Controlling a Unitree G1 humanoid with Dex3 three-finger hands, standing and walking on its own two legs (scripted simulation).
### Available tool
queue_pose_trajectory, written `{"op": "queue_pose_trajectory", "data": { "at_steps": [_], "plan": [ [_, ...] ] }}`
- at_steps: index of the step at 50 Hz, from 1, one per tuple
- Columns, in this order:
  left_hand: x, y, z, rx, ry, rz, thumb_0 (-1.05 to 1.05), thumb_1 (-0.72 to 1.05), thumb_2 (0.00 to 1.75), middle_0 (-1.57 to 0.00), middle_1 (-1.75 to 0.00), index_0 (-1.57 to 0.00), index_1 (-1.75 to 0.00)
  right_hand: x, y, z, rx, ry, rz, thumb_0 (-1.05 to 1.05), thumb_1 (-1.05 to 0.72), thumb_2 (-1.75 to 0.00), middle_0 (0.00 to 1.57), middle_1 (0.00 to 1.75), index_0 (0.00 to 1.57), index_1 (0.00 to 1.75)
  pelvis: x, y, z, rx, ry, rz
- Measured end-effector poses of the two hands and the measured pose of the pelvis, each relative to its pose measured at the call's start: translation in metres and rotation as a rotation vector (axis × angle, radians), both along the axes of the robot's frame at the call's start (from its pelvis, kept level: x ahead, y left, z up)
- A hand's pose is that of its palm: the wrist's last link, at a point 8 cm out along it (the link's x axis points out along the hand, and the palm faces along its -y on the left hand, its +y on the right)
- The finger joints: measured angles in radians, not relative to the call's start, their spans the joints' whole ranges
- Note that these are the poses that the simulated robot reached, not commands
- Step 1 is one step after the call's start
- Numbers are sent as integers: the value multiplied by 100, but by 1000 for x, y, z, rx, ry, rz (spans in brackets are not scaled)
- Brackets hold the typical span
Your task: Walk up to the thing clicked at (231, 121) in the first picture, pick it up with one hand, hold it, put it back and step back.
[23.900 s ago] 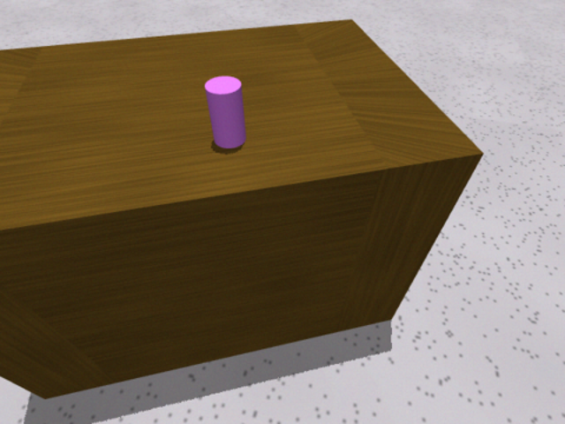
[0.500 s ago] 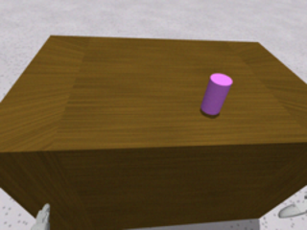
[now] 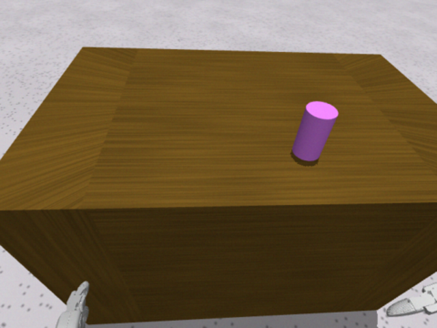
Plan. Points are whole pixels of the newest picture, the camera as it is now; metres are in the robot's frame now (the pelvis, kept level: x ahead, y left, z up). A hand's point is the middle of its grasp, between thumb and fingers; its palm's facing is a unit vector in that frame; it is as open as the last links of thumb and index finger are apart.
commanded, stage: home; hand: right
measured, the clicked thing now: (313, 132) +0.52 -0.24 +0.09
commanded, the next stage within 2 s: none
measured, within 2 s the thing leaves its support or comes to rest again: neither
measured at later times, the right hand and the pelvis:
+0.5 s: hand (311, 320) +0.17 -0.18 -0.09, palm faces +0.07 +0.98 -0.21, open 17.5 cm; pelvis +0.01 +0.00 +0.00, yaw +0 degrees
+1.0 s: hand (309, 314) +0.19 -0.19 -0.12, palm faces -0.04 +0.96 -0.29, open 17.5 cm; pelvis +0.03 -0.01 +0.00, yaw +1 degrees
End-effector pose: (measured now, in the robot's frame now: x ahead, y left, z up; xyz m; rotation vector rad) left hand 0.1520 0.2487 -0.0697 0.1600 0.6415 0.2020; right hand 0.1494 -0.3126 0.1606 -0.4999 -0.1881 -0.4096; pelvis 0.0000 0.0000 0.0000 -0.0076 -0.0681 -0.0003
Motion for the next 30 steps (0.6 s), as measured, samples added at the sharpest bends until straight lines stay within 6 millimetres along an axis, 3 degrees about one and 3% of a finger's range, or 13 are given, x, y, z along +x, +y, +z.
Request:
{"op": "queue_pose_trajectory", "data": {
  "at_steps": [7,18,24,30],
  "plan": [
    [6,-36,-11,-65,51,-66,-1,10,48,-13,-18,-13,-18,1,24,-72,185,234,43,-2,56,-6,6,5,6,6,2,-2,1,3,13,1],
    [13,-25,-11,-5,82,-48,0,68,77,-18,-26,-18,-26,-3,56,-172,372,610,52,-2,55,-5,6,5,6,6,7,-5,0,5,36,-3],
    [14,-27,-12,4,103,-57,1,83,86,-19,-29,-19,-29,2,81,-221,447,798,84,-2,54,-6,6,5,6,6,11,-4,0,6,55,3],
    [3,-22,-21,29,187,-77,1,88,89,-20,-30,-20,-29,13,85,-241,471,858,43,-2,54,-6,6,5,6,6,14,-4,-2,9,67,10]
  ]
}}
